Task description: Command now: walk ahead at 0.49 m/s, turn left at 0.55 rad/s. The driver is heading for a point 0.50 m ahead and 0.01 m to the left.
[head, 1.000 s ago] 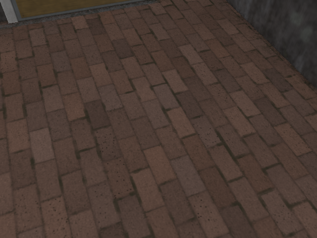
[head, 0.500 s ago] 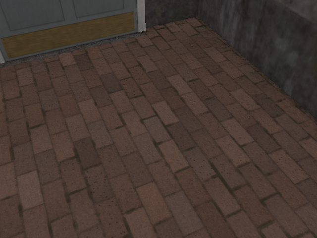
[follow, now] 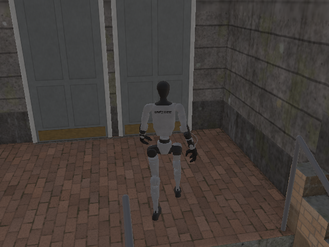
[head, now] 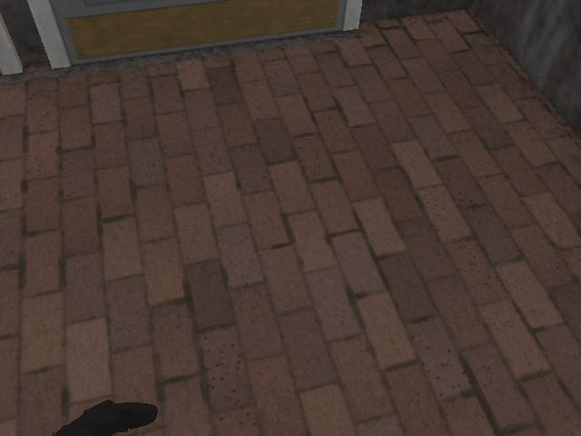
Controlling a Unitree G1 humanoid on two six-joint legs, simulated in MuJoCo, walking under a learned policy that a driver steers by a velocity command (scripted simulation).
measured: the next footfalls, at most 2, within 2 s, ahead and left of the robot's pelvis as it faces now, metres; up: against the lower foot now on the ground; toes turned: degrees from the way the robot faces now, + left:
right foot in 0.10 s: +0.26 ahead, -0.11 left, +0.00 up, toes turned +6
left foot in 0.62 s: +0.47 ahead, +0.15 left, +0.00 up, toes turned +19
